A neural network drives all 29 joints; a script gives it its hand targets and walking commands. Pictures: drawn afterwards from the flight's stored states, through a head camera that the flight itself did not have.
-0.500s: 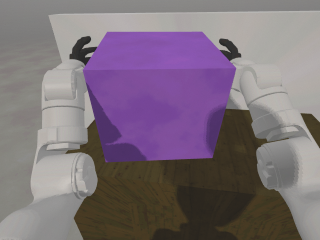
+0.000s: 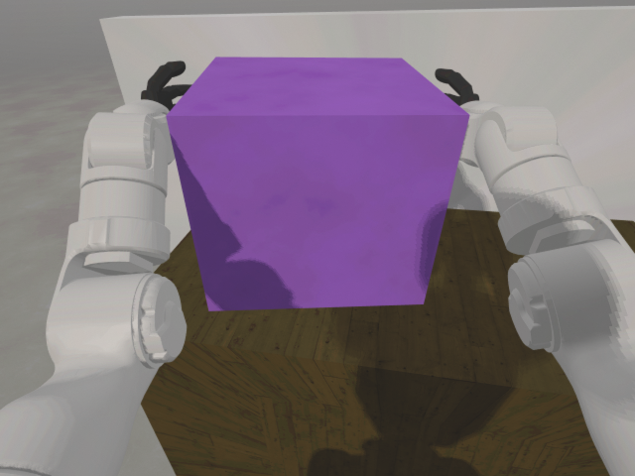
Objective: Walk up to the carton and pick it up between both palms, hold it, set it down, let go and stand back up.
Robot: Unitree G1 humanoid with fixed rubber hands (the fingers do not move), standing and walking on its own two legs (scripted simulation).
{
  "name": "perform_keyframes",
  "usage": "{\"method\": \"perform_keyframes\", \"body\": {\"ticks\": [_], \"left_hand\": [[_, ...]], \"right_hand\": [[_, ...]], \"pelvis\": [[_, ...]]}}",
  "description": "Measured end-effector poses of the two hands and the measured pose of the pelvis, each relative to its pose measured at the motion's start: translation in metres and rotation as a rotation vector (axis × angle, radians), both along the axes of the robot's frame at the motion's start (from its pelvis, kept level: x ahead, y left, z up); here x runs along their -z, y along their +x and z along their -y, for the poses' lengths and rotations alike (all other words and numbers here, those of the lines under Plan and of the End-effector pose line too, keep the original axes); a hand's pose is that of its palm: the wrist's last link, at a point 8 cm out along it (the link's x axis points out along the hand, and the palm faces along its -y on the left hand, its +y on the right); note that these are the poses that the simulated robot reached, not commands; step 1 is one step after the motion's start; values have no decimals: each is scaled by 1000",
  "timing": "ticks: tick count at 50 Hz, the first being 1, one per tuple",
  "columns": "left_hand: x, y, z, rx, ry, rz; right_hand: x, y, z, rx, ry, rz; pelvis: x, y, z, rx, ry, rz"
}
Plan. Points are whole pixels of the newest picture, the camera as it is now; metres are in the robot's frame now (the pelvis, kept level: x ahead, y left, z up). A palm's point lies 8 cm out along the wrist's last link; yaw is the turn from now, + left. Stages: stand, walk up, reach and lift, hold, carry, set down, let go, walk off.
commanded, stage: hold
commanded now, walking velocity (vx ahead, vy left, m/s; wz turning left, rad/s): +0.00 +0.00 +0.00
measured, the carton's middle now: (313, 173) +0.39 -0.01 +0.28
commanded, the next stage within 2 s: none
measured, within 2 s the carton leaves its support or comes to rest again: neither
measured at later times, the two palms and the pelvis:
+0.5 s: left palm (146, 124) +0.36 +0.17 +0.36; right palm (468, 116) +0.35 -0.17 +0.36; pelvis +0.00 +0.01 +0.00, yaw -1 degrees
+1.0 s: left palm (166, 133) +0.39 +0.16 +0.34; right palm (460, 137) +0.38 -0.18 +0.32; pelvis +0.00 +0.00 +0.00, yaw +0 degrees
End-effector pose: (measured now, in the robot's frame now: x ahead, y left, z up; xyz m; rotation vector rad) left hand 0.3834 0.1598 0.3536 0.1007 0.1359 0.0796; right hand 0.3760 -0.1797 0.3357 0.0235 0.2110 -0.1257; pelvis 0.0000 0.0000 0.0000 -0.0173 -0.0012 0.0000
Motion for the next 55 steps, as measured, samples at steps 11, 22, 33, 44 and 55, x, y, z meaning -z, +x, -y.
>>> {"method": "perform_keyframes", "body": {"ticks": [11, 22, 33, 44, 55], "left_hand": [[18, 1, 4, 2, -13, 28], [-1, -17, -3, 16, -57, 62], [-13, -16, -10, 19, -41, 31], [0, 0, -3, 0, -5, 7], [18, 0, 6, 5, -5, 21]], "right_hand": [[23, -1, 3, 2, -10, 28], [-11, -25, -3, 34, -7, 62], [-32, -24, -10, 36, -13, 32], [-6, -2, -3, 6, -1, 8], [21, -3, 5, 5, -10, 23]], "pelvis": [[0, 2, 0, -6, -1, 5], [0, -2, -10, 12, -1, 31], [0, -4, -11, 12, 1, 11], [0, 1, -3, -1, -2, 0], [0, 4, -3, -4, -2, 14]]}}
